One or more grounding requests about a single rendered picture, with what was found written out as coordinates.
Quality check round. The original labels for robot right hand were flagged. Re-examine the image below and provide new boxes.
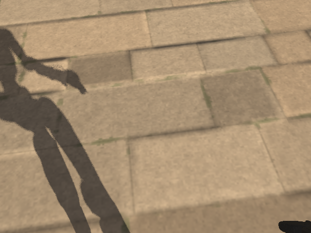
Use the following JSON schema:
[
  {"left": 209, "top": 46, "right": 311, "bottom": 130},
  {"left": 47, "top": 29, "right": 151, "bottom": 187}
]
[{"left": 278, "top": 220, "right": 311, "bottom": 233}]

